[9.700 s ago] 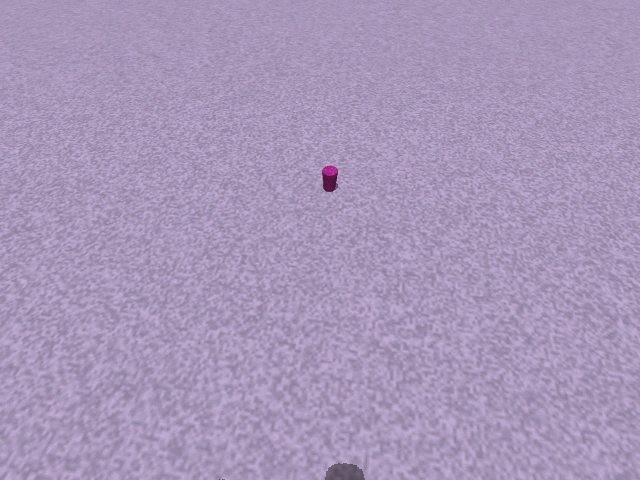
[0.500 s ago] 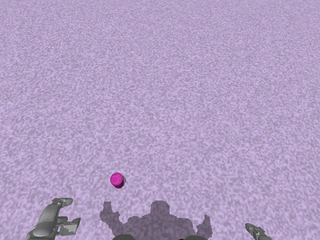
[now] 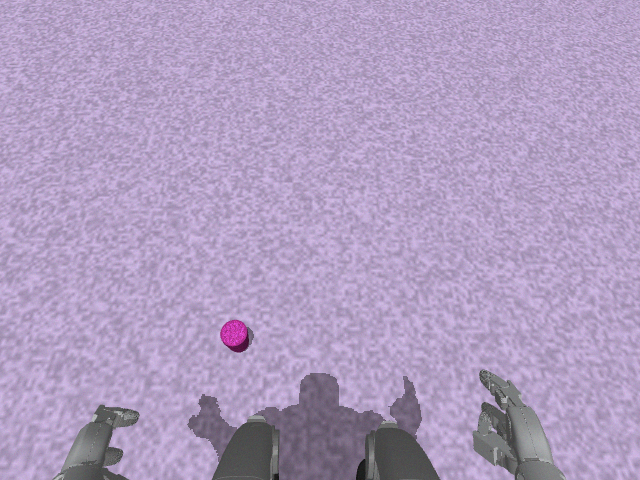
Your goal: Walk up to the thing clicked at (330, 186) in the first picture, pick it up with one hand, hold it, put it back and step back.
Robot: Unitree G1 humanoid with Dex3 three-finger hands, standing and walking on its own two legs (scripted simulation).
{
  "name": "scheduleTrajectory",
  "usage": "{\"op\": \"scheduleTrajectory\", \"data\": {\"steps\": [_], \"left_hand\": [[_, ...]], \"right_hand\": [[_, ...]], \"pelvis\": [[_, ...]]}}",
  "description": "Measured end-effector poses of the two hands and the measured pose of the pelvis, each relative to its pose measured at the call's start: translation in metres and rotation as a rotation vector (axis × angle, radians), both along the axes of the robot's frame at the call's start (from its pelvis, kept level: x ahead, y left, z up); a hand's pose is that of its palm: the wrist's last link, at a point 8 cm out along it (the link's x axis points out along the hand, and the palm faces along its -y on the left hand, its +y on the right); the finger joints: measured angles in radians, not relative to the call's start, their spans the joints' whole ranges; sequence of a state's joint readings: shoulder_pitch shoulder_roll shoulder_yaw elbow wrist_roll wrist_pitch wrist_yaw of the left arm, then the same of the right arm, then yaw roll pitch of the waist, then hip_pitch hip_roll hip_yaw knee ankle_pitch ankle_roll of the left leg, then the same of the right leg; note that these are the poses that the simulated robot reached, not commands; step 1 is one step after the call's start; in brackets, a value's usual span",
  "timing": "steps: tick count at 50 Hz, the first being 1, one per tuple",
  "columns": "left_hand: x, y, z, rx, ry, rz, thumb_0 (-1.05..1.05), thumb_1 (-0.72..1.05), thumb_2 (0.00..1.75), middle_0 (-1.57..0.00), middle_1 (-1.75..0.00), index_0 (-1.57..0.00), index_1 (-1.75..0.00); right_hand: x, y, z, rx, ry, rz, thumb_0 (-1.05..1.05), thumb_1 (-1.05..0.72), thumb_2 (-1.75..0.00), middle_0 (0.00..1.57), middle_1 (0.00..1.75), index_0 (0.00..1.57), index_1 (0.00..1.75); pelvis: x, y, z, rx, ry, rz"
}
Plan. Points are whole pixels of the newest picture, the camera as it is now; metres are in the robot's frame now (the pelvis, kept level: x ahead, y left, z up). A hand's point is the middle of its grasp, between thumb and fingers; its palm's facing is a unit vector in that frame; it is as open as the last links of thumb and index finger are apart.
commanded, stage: rise first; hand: left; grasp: from above
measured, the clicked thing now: (236, 338) +0.44 +0.23 -0.64
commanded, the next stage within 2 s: none
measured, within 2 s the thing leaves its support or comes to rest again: neither
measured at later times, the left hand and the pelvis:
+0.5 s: hand (167, 397) +0.24 +0.29 -0.33, palm faces -0.43 -0.48 -0.77, open 14.0 cm; pelvis -0.06 -0.01 -0.19, yaw -1 degrees
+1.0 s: hand (185, 364) +0.33 +0.30 -0.44, palm faces -0.47 -0.14 -0.87, open 14.0 cm; pelvis -0.09 +0.01 -0.30, yaw -4 degrees
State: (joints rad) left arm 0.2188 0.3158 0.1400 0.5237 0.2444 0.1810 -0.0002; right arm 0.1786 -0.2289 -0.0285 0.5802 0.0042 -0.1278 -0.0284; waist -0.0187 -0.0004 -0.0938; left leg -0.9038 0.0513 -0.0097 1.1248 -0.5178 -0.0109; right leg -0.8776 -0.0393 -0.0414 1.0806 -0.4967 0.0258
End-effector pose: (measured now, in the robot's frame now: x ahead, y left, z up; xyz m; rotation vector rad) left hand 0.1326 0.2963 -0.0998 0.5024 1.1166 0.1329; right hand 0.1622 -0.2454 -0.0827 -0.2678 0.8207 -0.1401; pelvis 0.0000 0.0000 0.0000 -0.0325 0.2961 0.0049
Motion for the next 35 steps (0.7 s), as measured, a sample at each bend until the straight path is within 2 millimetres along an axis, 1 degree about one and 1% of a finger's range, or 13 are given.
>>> {"op": "scheduleTrajectory", "data": {"steps": [4, 6, 8, 12, 18, 23, 28, 31, 35], "left_hand": [[0.000, 0.002, -0.010, 0.024, 0.010, -0.033, -0.01, -0.53, 0.97, -0.07, -1.10, -0.08, -1.09], [0.003, 0.005, -0.020, 0.046, 0.014, -0.061, -0.01, -0.53, 0.96, -0.07, -1.10, -0.08, -1.09], [0.010, 0.009, -0.034, 0.071, 0.010, -0.097, -0.01, -0.53, 0.96, -0.07, -1.10, -0.08, -1.09], [0.032, 0.014, -0.067, 0.130, -0.025, -0.220, -0.01, -0.51, 0.95, -0.06, -1.10, -0.08, -1.09], [0.077, 0.013, -0.119, 0.239, -0.114, -0.420, -0.01, -0.50, 0.95, -0.06, -1.11, -0.08, -1.10], [0.109, 0.013, -0.159, 0.346, -0.161, -0.521, -0.01, -0.51, 0.96, -0.07, -1.12, -0.08, -1.10], [0.134, 0.014, -0.193, 0.420, -0.171, -0.603, -0.01, -0.53, 0.98, -0.08, -1.12, -0.09, -1.10], [0.147, 0.015, -0.210, 0.447, -0.182, -0.653, -0.01, -0.54, 0.98, -0.09, -1.11, -0.10, -1.10], [0.161, 0.014, -0.229, 0.467, -0.191, -0.721, -0.01, -0.53, 1.00, -0.08, -1.11, -0.09, -1.10]], "right_hand": [[0.006, 0.003, -0.007, -0.002, -0.034, 0.023, 0.01, -0.91, -0.90, 0.20, 0.30, 0.20, 0.30], [0.008, 0.003, -0.015, -0.007, -0.047, 0.039, 0.01, -0.91, -0.90, 0.20, 0.30, 0.20, 0.30], [0.009, 0.001, -0.028, -0.014, -0.054, 0.054, 0.01, -0.90, -0.90, 0.20, 0.30, 0.20, 0.30], [0.008, -0.006, -0.063, -0.028, -0.045, 0.071, 0.01, -0.88, -0.90, 0.20, 0.30, 0.20, 0.30], [-0.006, -0.020, -0.135, -0.037, 0.025, 0.069, 0.01, -0.87, -0.89, 0.20, 0.30, 0.20, 0.30], [-0.033, -0.029, -0.197, -0.023, 0.114, 0.047, 0.01, -0.89, -0.90, 0.20, 0.30, 0.20, 0.30], [-0.072, -0.032, -0.251, -0.010, 0.223, 0.031, 0.01, -0.91, -0.90, 0.20, 0.30, 0.20, 0.30], [-0.098, -0.034, -0.274, -0.009, 0.284, 0.011, 0.01, -0.92, -0.90, 0.20, 0.30, 0.20, 0.30], [-0.130, -0.035, -0.294, -0.017, 0.354, -0.022, 0.01, -0.91, -0.90, 0.20, 0.30, 0.20, 0.30]], "pelvis": [[-0.002, 0.000, -0.011, -0.003, 0.027, 0.003], [-0.005, 0.000, -0.020, -0.003, 0.050, 0.003], [-0.009, -0.001, -0.033, -0.003, 0.078, 0.002], [-0.017, -0.002, -0.067, 0.000, 0.140, 0.000], [-0.032, -0.003, -0.126, 0.003, 0.228, -0.004], [-0.050, -0.006, -0.172, 0.002, 0.269, -0.010], [-0.067, -0.008, -0.212, -0.003, 0.290, -0.015], [-0.076, -0.009, -0.232, -0.008, 0.289, -0.020], [-0.084, -0.008, -0.253, -0.018, 0.286, -0.027]]}}
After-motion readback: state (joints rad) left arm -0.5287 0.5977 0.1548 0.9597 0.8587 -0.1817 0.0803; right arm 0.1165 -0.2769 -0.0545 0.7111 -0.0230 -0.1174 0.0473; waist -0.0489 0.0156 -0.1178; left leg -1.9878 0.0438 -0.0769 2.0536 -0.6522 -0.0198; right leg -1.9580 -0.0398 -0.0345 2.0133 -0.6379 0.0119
